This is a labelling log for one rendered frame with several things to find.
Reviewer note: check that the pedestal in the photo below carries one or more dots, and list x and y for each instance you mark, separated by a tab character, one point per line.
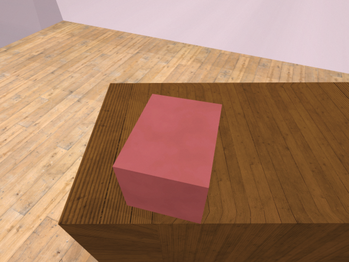
278	191

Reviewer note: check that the carton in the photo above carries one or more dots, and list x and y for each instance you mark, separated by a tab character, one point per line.
166	163

